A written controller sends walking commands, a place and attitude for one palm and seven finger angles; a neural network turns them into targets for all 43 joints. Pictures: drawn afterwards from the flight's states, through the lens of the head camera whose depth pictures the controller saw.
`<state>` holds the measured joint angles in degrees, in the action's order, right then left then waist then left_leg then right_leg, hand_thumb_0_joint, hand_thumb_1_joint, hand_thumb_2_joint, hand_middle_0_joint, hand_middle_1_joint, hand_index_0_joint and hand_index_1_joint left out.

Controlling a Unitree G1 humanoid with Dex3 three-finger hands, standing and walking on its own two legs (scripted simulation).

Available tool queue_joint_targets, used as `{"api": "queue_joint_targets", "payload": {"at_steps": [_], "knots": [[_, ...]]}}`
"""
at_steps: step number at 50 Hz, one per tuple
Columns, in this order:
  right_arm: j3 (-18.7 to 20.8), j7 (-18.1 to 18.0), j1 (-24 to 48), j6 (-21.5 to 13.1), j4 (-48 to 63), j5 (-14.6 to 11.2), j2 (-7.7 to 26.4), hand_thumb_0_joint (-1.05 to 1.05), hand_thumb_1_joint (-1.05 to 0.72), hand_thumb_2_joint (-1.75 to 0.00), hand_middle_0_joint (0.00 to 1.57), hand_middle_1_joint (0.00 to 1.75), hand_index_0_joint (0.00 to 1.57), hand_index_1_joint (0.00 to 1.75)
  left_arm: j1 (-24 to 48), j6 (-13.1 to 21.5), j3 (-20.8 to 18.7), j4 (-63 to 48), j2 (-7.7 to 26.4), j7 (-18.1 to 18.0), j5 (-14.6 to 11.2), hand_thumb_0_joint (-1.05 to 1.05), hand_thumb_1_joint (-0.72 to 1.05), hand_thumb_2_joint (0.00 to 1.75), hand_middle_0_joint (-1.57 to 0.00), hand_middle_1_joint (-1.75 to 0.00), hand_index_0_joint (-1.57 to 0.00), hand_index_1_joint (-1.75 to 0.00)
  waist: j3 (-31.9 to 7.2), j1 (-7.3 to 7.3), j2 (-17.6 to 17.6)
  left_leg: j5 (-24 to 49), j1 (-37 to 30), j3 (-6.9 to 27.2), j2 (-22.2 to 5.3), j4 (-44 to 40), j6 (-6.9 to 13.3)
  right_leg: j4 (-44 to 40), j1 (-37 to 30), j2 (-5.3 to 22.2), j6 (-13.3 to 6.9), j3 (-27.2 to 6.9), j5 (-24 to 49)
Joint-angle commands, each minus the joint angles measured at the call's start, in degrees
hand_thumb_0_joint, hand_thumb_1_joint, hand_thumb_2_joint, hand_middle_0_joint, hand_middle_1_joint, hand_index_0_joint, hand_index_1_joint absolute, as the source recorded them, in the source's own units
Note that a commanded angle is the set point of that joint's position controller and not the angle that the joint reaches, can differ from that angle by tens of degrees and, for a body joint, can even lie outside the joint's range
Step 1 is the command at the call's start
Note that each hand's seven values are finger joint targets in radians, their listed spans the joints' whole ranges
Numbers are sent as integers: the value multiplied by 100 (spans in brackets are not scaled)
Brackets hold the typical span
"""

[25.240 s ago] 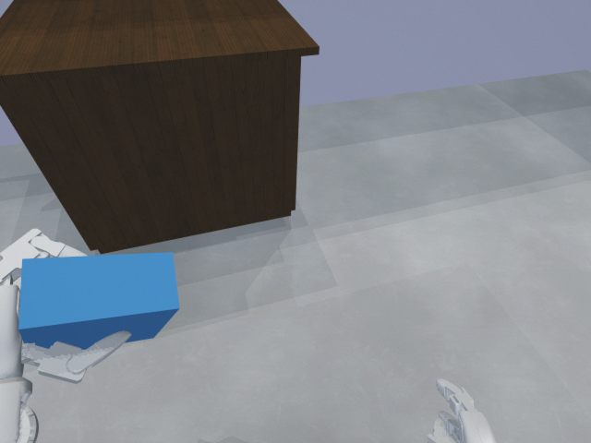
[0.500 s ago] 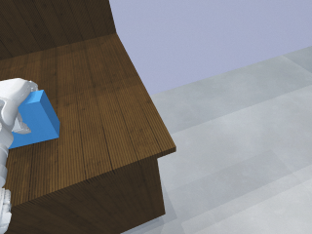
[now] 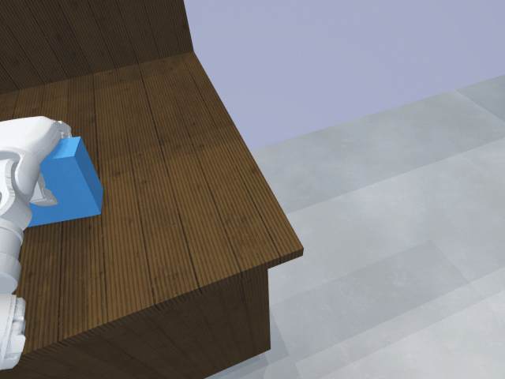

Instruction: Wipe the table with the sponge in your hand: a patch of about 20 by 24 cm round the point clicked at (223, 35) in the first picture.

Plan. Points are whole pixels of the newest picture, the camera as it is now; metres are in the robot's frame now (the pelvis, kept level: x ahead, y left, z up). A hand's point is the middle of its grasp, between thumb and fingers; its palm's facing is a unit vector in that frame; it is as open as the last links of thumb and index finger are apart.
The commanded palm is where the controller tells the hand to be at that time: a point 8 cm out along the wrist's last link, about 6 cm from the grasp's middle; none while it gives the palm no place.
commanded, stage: slide across to the middle lane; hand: left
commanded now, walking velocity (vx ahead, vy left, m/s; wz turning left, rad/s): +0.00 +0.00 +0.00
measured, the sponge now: (53, 192) +0.37 +0.36 +0.10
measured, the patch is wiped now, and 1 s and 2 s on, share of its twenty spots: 0.50 0.60 0.65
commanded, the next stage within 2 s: wipe back along the middle lane in 0.52 s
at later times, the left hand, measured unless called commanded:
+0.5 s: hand (92, 151) +0.42 +0.29 +0.15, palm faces +0.04 -0.01 -1.00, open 10.0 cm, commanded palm +0.40 +0.29 +0.20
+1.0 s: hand (100, 162) +0.39 +0.27 +0.15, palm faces +0.05 -0.02 -1.00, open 10.0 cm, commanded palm +0.35 +0.27 +0.19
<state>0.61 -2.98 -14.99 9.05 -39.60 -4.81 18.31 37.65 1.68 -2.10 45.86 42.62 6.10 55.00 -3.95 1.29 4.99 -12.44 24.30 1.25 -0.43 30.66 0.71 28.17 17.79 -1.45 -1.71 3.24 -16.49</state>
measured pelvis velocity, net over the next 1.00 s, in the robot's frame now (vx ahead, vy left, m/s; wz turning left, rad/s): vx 0.03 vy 0.00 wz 0.00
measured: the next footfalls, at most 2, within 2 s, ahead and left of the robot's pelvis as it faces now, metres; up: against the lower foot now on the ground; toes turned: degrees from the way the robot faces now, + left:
none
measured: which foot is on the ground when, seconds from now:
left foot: down 0.00-1.00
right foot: down 0.00-1.00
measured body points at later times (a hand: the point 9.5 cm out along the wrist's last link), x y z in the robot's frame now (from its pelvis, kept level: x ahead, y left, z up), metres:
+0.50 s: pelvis +0.02 +0.03 +0.01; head +0.04 +0.00 +0.45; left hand +0.41 +0.29 +0.20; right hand +0.21 -0.19 -0.11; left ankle +0.03 +0.12 -0.73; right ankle -0.03 -0.10 -0.73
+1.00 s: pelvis +0.03 +0.00 +0.01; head +0.04 -0.05 +0.45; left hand +0.38 +0.26 +0.21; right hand +0.22 -0.25 -0.11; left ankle +0.03 +0.12 -0.73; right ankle -0.03 -0.10 -0.73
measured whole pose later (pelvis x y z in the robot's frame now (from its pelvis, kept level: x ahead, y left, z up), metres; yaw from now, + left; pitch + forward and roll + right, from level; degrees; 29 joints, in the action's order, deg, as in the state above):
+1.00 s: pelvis +0.03 +0.00 +0.01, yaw +0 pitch +3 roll +0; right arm -1.6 -0.7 -6.4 9.9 -37.6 -4.3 18.0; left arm 22.1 -22.9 6.3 12.9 31.4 4.1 51.1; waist -3.1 2.7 6.1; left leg -13.8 14.8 0.5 0.5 26.1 0.5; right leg 24.7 9.0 -0.5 -1.6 2.3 -18.2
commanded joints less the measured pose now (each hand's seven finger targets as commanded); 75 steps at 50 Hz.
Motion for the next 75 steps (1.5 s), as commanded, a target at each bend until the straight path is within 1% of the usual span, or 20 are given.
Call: {"api": "queue_joint_targets", "payload": {"at_steps": [1, 8, 13, 16, 18, 19, 23, 27, 28, 32, 33, 36, 38, 41, 48, 49, 64, 68, 69, 75], "knots": [[266, -23, 359, -196, 621, -22, 707, 0, -90, -90, 20, 30, 20, 30, 1743, -120, -109, -1067, 956, -358, -193, 0, 10, 130, -120, -160, -120, -160, -1020, -198, -475, 634, -1153, -5, 241, -375, 376, -658, -56, -67, -146, -221, 966], [166, -23, 781, -405, 627, -66, 587, 0, -90, -90, 20, 30, 20, 30, 2426, -620, 638, -2058, 65, -466, -434, 0, 10, 130, -120, -160, -120, -160, -1070, -225, -144, 557, -1773, 304, 225, -719, 286, -691, 64, -98, -227, -58, 692], [88, 9, 1017, -530, 637, -36, 544, 0, -90, -90, 20, 30, 20, 30, 2837, -1134, 813, -2514, -65, -497, -332, 0, 10, 130, -120, -160, -120, -160, -1389, -151, 14, 919, -2029, 376, 238, -768, 151, -644, -175, -89, -280, -1, 888], [80, 80, 1038, -514, 644, 23, 523, 0, -90, -90, 20, 30, 20, 30, 2499, -1465, 778, -2403, -136, -565, -198, 0, 10, 130, -120, -160, -120, -160, -1529, -56, -207, 1379, -2070, 331, 250, -687, 95, -624, -397, -91, -291, 37, 1115], [16, 105, 1196, -467, 693, 41, 524, 0, -90, -90, 20, 30, 20, 30, 2412, -1639, 522, -2476, 87, -604, -177, 0, 10, 130, -120, -160, -120, -160, -1521, 49, -93, 1553, -1970, 328, 230, -744, 33, -617, -521, -101, -327, 50, 1179], [15, 126, 1178, -456, 680, 53, 504, 0, -90, -90, 20, 30, 20, 30, 2485, -1740, 747, -2425, -155, -621, -127, 0, 10, 130, -120, -160, -120, -160, -1569, 4, -188, 1682, -2046, 318, 224, -693, 17, -557, -510, -102, -309, 81, 1249], [-34, 162, 1353, -403, 780, 70, 473, 0, -90, -90, 20, 30, 20, 30, 2335, -2084, 571, -2475, -58, -651, -79, 0, 10, 130, -120, -160, -120, -160, -1688, 102, -275, 1988, -1962, 254, 215, -666, 20, -567, -745, -85, -320, 58, 1542], [-43, 160, 1379, -351, 774, 62, 480, 0, -90, -90, 20, 30, 20, 30, 2391, -2322, 721, -2473, -129, -547, -18, 0, 10, 130, -120, -160, -120, -160, -1703, 35, -350, 2065, -2040, 196, 221, -618, 74, -566, -765, -78, -277, 56, 1717], [-64, 154, 1433, -375, 834, 45, 442, 0, -90, -90, 20, 30, 20, 30, 2485, -2311, 861, -2571, -334, -491, -79, 0, 10, 130, -120, -160, -120, -160, -1654, 13, -285, 2144, -2041, 211, 221, -619, 71, -561, -744, -74, -297, 66, 1748], [-33, 168, 1366, -346, 828, 53, 477, 0, -90, -90, 20, 30, 20, 30, 2308, -2355, 918, -2697, -337, -347, -56, 0, 10, 130, -120, -160, -120, -160, -1746, 1, -242, 2361, -2174, 177, 251, -491, 138, -518, -811, -68, -277, 33, 2076], [-27, 177, 1398, -362, 910, 49, 436, 0, -90, -90, 20, 30, 20, 30, 2133, -2318, 953, -2866, -505, -291, -139, 0, 10, 130, -120, -160, -120, -160, -1811, 21, -314, 2551, -2169, 189, 249, -472, 145, -484, -918, -61, -279, 41, 2210], [-11, 203, 1397, -271, 920, 68, 503, 0, -90, -90, 20, 30, 20, 30, 1302, -2340, 724, -2978, -294, -189, -163, 0, 10, 130, -120, -160, -120, -160, -1739, 86, -504, 2606, -2071, 82, 251, -405, 211, -456, -1092, -44, -220, 6, 2621], [-7, 238, 1505, -264, 1024, 42, 457, 0, -90, -90, 20, 30, 20, 30, 1133, -2334, 852, -3378, -544, -111, -266, 0, 10, 130, -120, -160, -120, -160, -1728, 75, -533, 2752, -2050, 63, 249, -380, 232, -416, -1168, -26, -210, -11, 2800], [0, 258, 1549, -224, 1076, 62, 496, 0, -90, -90, 20, 30, 20, 30, 380, -2381, 496, -3674, -181, -110, -312, 0, 10, 130, -120, -160, -120, -160, -1633, 183, -565, 2713, -1924, -29, 286, -330, 264, -395, -1332, -24, -164, -80, 3122], [-13, 213, 1751, -160, 1120, 25, 514, 0, -90, -90, 20, 30, 20, 30, -428, -2614, 235, -3856, -48, -91, -567, 0, 10, 130, -120, -160, -120, -160, -1260, 229, -754, 2163, -1548, -223, 341, -400, 255, -387, -1500, 16, -99, -173, 3265], [-23, 213, 1716, -148, 1112, 32, 537, 0, -90, -90, 20, 30, 20, 30, -594, -2640, 125, -3790, 91, -100, -546, 0, 10, 130, -120, -160, -120, -160, -1166, 250, -740, 2105, -1502, -219, 338, -400, 251, -380, -1448, 11, -88, -175, 3214], [-47, 235, 1954, -133, 1337, -19, 461, 0, -90, -90, 20, 30, 20, 30, -1666, -2804, 424, -4311, -418, -43, -638, 0, 10, 130, -120, -160, -120, -160, -937, 274, -773, 1687, -1397, -229, 303, -392, 234, -328, -1267, 12, -46, -224, 2749], [-70, 250, 2059, -130, 1391, -46, 426, 0, -90, -90, 20, 30, 20, 30, -1753, -2940, 758, -4474, -835, -65, -676, 0, 10, 130, -120, -160, -120, -160, -746, 227, -814, 1492, -1351, -230, 279, -449, 227, -363, -1110, 0, -43, -183, 2440], [-63, 239, 2025, -122, 1350, -43, 455, 0, -90, -90, 20, 30, 20, 30, -1862, -2997, 579, -4357, -639, -96, -674, 0, 10, 130, -120, -160, -120, -160, -672, 264, -872, 1377, -1324, -210, 270, -451, 223, -384, -1060, -11, -34, -211, 2285], [-102, 241, 2156, -158, 1393, -45, 414, 0, -90, -90, 20, 30, 20, 30, -2009, -3178, 792, -4623, -853, -95, -642, 0, 10, 130, -120, -160, -120, -160, -749, 286, -844, 1344, -1371, -164, 263, -452, 223, -343, -1066, -23, -57, -187, 2137]]}}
